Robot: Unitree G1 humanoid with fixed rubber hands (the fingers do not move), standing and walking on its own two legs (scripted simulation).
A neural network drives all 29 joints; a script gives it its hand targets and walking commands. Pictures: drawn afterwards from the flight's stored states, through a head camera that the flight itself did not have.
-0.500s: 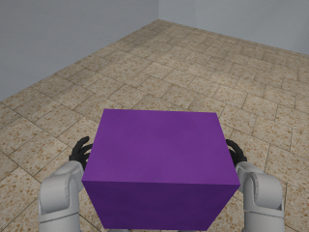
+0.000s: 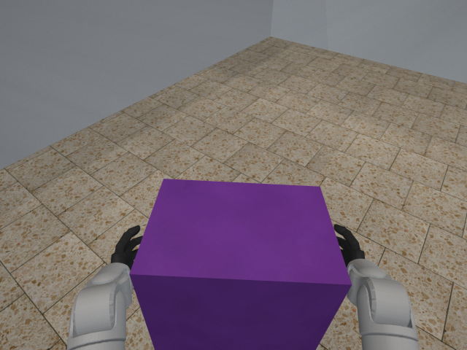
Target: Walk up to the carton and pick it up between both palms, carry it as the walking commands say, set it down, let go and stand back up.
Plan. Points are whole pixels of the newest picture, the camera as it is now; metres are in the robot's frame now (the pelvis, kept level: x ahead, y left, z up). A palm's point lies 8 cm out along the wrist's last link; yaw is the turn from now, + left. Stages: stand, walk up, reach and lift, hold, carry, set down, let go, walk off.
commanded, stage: carry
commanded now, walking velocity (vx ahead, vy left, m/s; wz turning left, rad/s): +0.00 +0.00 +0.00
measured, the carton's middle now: (237, 272) +0.27 +0.00 -0.02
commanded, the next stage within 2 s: none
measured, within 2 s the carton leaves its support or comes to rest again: neither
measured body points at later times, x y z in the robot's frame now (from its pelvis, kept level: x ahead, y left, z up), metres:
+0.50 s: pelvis -0.01 -0.03 +0.01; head -0.01 -0.04 +0.46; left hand +0.25 +0.17 +0.04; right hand +0.26 -0.22 +0.03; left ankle -0.05 +0.08 -0.72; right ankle +0.11 -0.10 -0.72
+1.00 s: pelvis +0.01 -0.02 +0.01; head +0.00 -0.02 +0.46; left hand +0.28 +0.18 +0.03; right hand +0.28 -0.21 +0.02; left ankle -0.05 +0.08 -0.72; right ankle +0.11 -0.10 -0.72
